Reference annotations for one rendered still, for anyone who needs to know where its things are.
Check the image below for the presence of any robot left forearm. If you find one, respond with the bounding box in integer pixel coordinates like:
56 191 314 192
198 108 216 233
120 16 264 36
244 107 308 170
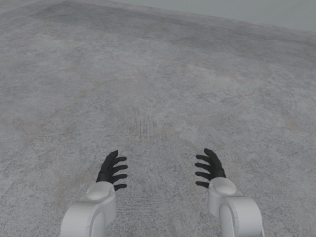
59 181 117 237

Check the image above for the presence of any robot right hand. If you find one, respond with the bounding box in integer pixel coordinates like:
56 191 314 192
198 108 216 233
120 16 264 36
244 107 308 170
194 148 226 188

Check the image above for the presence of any robot right forearm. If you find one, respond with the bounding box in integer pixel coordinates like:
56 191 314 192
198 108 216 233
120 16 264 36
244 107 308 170
207 177 265 237

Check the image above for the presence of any robot left hand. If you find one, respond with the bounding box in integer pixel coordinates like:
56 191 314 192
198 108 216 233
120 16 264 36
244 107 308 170
96 150 128 191

